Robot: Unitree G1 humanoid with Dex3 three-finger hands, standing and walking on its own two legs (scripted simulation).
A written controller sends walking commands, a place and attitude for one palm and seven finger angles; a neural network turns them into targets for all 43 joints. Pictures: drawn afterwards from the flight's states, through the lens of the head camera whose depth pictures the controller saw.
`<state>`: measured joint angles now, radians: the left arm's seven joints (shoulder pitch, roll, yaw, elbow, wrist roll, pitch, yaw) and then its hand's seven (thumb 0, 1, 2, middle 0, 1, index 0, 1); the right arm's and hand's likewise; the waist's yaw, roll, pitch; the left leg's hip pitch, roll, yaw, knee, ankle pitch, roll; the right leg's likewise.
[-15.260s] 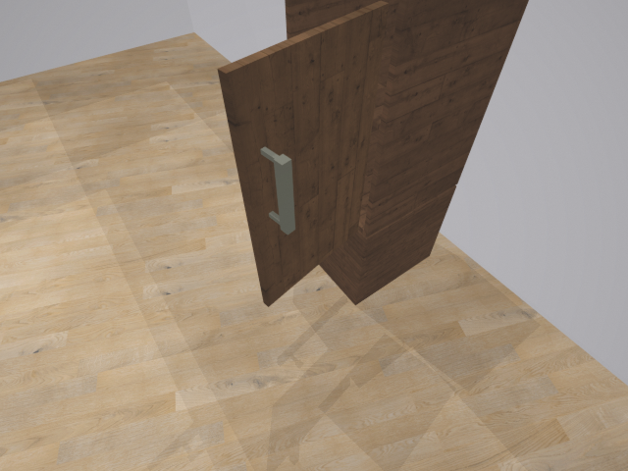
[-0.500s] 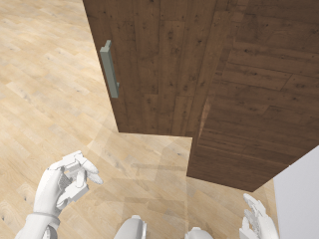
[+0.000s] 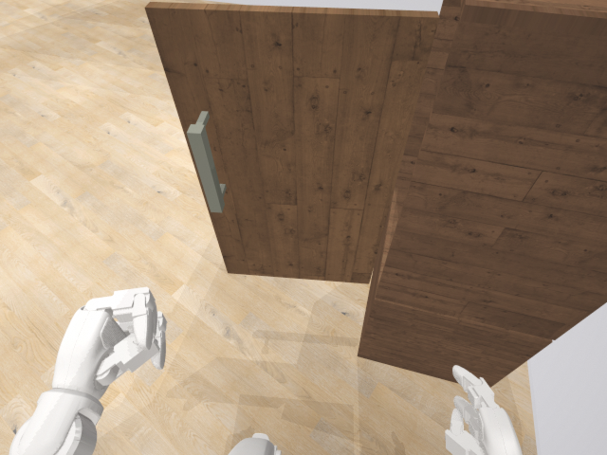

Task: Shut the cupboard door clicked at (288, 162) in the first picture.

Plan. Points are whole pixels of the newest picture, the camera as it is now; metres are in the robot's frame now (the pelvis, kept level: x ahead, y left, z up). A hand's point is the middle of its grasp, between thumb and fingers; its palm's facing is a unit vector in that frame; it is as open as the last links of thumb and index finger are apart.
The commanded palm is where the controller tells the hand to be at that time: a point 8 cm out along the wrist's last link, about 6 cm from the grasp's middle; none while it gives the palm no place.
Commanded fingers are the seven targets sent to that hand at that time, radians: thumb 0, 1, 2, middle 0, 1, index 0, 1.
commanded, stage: raise the hand and make a fist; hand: left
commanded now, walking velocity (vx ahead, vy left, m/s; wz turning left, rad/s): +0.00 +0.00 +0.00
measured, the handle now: (211, 164) +0.52 +0.19 +0.08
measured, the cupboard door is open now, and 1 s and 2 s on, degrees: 100 100 100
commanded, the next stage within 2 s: bring the fist close to the handle in 0.40 s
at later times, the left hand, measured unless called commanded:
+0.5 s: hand (167, 343) +0.22 +0.17 +0.08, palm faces -0.04 -1.00 -0.04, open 3.1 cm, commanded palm +0.20 +0.23 +0.09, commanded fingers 0.00 0.90 0.90 -1.30 -1.50 -1.30 -1.50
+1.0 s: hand (187, 268) +0.32 +0.17 +0.09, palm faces -0.06 -1.00 -0.01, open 3.1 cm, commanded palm +0.30 +0.23 +0.09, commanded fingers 0.00 0.90 0.90 -1.30 -1.50 -1.30 -1.50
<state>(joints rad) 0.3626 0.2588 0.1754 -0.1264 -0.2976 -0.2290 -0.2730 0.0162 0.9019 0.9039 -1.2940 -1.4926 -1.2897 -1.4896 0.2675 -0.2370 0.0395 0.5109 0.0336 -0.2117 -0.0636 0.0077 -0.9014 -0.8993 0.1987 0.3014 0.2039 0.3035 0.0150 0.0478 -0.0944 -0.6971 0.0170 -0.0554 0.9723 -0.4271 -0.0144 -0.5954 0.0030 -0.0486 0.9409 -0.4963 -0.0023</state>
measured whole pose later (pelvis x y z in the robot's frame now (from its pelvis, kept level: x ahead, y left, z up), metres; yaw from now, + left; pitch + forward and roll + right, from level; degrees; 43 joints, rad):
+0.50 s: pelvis +0.00 -0.01 +0.00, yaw -1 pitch +8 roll -1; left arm 0.35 0.24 0.17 -0.07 -0.31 -0.27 -0.29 0.02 0.90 0.90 -1.30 -1.50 -1.30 -1.50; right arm 0.27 -0.25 0.02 0.53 0.04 -0.22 -0.07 0.01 -0.90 -0.90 0.20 0.30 0.20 0.30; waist 0.01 0.04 -0.09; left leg -0.67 0.02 -0.04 0.94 -0.41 -0.03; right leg -0.58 0.01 -0.03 0.94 -0.49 -0.01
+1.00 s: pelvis -0.01 +0.00 +0.01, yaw -1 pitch +9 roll -1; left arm -0.09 0.25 0.18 0.27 -0.26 -0.22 -0.24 0.02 0.90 0.90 -1.30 -1.50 -1.30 -1.50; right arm 0.26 -0.25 0.04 0.59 0.04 -0.19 -0.06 0.01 -0.90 -0.90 0.20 0.30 0.20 0.30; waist -0.01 0.03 -0.08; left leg -0.68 0.01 -0.02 0.91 -0.39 -0.01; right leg -0.60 0.00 -0.02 0.91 -0.46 0.00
